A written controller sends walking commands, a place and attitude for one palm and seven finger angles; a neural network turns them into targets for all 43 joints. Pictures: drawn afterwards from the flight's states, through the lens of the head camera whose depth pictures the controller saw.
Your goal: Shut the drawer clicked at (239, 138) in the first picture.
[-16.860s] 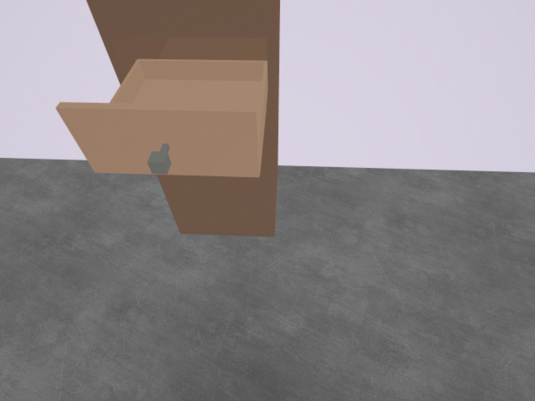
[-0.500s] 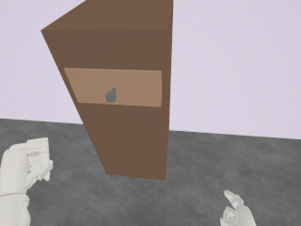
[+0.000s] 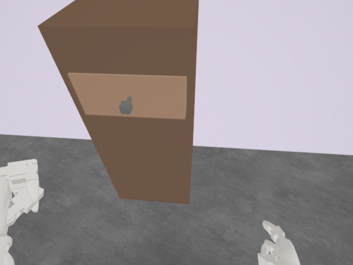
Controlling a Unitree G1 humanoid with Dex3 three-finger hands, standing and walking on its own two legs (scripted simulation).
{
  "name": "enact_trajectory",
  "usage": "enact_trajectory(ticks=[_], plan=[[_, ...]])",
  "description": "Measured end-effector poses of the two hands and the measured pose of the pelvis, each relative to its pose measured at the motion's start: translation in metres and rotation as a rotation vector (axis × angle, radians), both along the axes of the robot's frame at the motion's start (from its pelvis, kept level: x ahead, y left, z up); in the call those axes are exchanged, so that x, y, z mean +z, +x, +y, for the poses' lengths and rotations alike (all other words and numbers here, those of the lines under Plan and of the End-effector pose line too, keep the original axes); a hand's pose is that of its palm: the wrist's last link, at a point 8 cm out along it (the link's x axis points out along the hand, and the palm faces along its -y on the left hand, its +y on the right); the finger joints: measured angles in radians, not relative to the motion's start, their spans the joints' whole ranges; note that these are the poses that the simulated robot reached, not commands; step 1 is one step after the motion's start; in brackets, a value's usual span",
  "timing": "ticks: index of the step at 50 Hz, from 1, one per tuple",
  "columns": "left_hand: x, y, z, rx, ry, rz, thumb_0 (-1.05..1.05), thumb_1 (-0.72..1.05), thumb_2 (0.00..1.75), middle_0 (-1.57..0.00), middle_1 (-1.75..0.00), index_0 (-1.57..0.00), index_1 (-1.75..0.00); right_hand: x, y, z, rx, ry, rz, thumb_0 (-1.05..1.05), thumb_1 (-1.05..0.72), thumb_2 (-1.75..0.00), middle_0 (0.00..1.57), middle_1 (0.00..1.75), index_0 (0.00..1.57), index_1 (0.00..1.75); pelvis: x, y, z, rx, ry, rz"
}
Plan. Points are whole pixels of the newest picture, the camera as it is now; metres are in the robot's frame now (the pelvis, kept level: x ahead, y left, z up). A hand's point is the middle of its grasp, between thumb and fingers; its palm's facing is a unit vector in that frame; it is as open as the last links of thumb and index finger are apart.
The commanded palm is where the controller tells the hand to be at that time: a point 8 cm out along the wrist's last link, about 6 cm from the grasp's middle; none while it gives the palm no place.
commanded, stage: step back with the hand held close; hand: left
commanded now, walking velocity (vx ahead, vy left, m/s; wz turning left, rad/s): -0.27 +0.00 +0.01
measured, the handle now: (127, 104) +0.59 +0.23 +0.02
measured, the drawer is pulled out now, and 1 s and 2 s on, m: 0.00 0.00 0.00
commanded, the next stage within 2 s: stop stepping back and stand still in 1.26 s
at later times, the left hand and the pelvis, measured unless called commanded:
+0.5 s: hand (8, 237) +0.12 +0.26 +0.15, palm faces +0.38 -0.78 -0.49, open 3.3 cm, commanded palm +0.06 +0.30 +0.17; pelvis -0.06 +0.02 -0.01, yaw +0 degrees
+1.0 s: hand out of the picture +0.06 +0.24 +0.15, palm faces +0.30 -0.82 -0.49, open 3.3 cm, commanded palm -0.02 +0.29 +0.17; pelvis -0.14 +0.01 -0.01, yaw +1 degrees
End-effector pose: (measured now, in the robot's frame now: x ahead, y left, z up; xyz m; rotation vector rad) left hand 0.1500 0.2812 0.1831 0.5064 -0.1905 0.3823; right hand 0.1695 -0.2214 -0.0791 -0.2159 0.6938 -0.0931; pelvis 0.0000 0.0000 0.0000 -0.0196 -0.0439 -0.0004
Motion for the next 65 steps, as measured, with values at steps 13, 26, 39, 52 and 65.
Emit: enact_trajectory(ticks=[13, 26, 39, 52, 65], plan=[[-0.016, -0.016, 0.013, -0.077, 0.043, 0.114, 0.02, 0.89, 0.9, -1.4, -1.6, -1.41, -1.6, -0.002, -0.033, -0.004, -0.097, -0.045, 0.083, 0.01, -0.91, -0.89, 0.2, 0.3, 0.2, 0.3, -0.003, -0.025, 0.019, -0.008, 0.012, 0.056], [-0.011, -0.07, 0.016, -0.031, 0.07, -0.017, 0.02, 0.89, 0.9, -1.4, -1.6, -1.41, -1.6, 0.0, -0.054, 0.014, -0.023, -0.024, -0.019, 0.01, -0.91, -0.89, 0.21, 0.3, 0.2, 0.3, -0.015, -0.068, 0.017, 0.009, 0.005, 0.033], [-0.004, -0.097, 0.021, -0.081, 0.098, -0.108, 0.02, 0.89, 0.9, -1.41, -1.6, -1.41, -1.6, -0.004, -0.122, 0.004, -0.08, -0.092, 0.045, 0.01, -0.91, -0.89, 0.21, 0.3, 0.2, 0.3, -0.016, -0.102, 0.022, 0.044, -0.041, 0.045], [-0.009, -0.136, -0.001, -0.184, 0.084, -0.038, 0.02, 0.89, 0.9, -1.4, -1.6, -1.41, -1.6, -0.008, -0.145, 0.003, -0.038, -0.051, 0.039, 0.01, -0.91, -0.89, 0.21, 0.3, 0.2, 0.3, -0.015, -0.151, 0.011, 0.007, -0.038, 0.076], [-0.007, -0.183, 0.064, -0.089, 0.05, -0.155, 0.01, 0.89, 0.9, -1.41, -1.6, -1.41, -1.6, 0.015, -0.19, 0.031, -0.055, -0.132, -0.008, 0.01, -0.91, -0.89, 0.2, 0.3, 0.2, 0.3, -0.012, -0.191, 0.05, 0.016, -0.062, 0.049]])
